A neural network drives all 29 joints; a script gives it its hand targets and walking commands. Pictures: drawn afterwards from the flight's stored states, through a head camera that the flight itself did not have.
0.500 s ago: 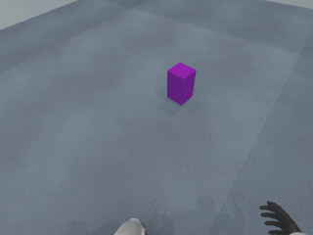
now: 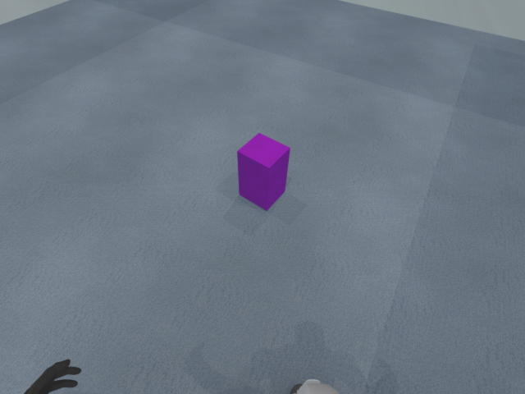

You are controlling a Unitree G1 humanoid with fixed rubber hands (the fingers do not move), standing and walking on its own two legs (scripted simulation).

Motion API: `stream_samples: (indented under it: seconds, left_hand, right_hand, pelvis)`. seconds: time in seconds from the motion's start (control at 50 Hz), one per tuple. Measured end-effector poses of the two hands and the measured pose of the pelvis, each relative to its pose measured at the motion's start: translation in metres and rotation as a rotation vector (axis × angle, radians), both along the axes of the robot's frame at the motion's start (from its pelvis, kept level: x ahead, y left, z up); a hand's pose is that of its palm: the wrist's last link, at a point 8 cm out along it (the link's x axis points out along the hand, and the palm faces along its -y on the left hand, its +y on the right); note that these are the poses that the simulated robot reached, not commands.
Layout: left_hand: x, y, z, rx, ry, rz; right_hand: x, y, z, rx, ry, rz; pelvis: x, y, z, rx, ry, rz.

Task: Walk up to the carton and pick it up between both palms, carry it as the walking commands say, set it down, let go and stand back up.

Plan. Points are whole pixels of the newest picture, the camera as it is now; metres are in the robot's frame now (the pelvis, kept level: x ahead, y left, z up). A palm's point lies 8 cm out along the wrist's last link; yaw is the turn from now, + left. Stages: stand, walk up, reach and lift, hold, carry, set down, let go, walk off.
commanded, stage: walk up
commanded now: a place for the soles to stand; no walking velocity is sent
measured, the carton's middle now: (263, 172) +1.14 -0.07 -0.62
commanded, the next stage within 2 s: none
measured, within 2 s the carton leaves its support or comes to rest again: neither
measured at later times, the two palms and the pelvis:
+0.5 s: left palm (43, 331) +0.26 +0.36 -0.09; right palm (417, 256) +0.36 -0.32 -0.07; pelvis +0.22 +0.01 -0.01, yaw -1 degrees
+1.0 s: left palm (76, 219) +0.46 +0.35 -0.05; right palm (396, 204) +0.51 -0.34 -0.09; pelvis +0.41 -0.01 +0.00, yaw -1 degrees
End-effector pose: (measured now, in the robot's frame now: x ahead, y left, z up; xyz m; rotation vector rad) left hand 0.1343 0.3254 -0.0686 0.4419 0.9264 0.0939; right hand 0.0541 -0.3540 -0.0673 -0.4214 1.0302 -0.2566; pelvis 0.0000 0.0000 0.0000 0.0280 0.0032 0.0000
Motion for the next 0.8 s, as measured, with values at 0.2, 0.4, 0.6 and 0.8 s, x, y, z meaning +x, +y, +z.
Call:
stream_samples:
  seconds: [0.2, 0.4, 0.6, 0.8]
  left_hand:
    - [0.049, -0.007, 0.022, 0.094, -0.006, 0.095]
    - [0.063, 0.025, 0.006, 0.091, 0.147, 0.173]
    - [0.203, 0.015, -0.017, 0.008, 0.087, 0.065]
    - [0.322, -0.004, -0.003, 0.071, 0.000, 0.019]
  right_hand:
    - [0.128, -0.008, -0.021, 0.068, -0.015, 0.074]
    - [0.264, 0.026, -0.007, 0.083, -0.078, 0.152]
    - [0.310, 0.026, 0.010, 0.003, -0.100, 0.066]
    - [0.343, -0.007, -0.027, 0.040, -0.008, 0.000]
  pelvis:
    - [0.088, -0.026, 0.002, -0.009, -0.015, -0.001]
    - [0.176, -0.007, 0.001, -0.035, -0.007, -0.007]
    - [0.258, 0.009, 0.000, -0.019, -0.008, -0.024]
    - [0.338, -0.016, -0.014, -0.019, -0.024, -0.036]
